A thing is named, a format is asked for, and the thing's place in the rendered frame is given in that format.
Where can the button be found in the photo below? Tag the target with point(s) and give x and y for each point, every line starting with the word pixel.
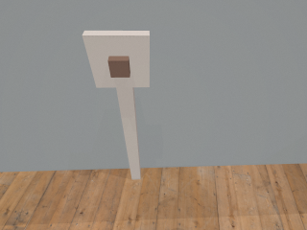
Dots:
pixel 119 66

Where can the panel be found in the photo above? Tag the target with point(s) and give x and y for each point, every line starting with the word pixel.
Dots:
pixel 99 46

